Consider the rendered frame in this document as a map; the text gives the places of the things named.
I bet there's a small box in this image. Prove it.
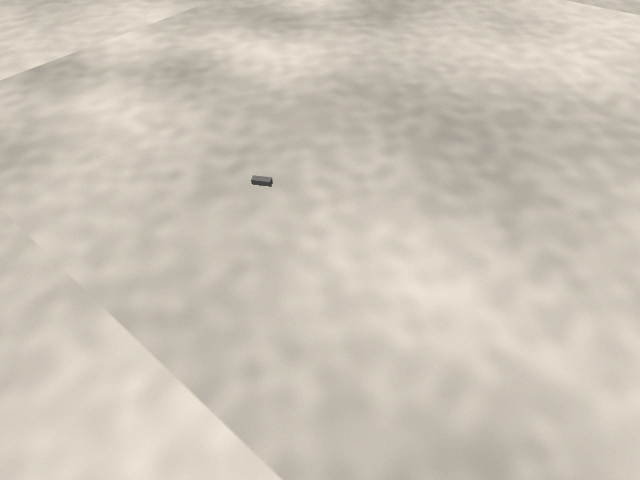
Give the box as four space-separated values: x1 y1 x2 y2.
251 175 273 186

